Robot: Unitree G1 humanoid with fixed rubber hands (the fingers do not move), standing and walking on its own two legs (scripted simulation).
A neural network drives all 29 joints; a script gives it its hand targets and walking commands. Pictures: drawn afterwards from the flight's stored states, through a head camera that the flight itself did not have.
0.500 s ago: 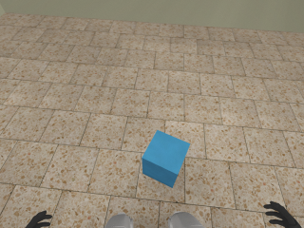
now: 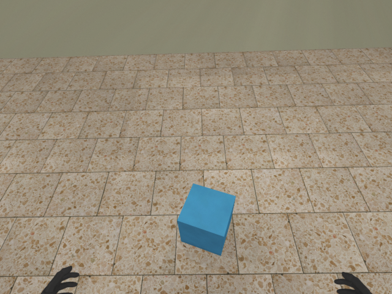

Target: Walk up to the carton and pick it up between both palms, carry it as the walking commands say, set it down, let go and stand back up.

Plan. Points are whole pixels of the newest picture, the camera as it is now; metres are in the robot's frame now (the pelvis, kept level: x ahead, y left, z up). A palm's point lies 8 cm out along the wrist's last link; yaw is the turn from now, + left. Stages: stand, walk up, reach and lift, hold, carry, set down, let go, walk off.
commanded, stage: walk up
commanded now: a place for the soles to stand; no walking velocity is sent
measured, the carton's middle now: (207, 219) +0.56 -0.03 -0.63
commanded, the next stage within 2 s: none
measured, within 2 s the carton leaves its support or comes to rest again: neither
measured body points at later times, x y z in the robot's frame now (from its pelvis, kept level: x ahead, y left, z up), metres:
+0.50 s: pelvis +0.05 +0.11 +0.00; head +0.07 +0.09 +0.44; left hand +0.18 +0.46 -0.07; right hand +0.10 -0.25 -0.09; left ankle +0.10 +0.22 -0.72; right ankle +0.07 -0.03 -0.68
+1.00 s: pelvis +0.14 +0.14 -0.01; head +0.16 +0.14 +0.44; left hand +0.36 +0.42 -0.10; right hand +0.13 -0.22 -0.09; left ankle +0.19 +0.26 -0.72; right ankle +0.12 +0.02 -0.72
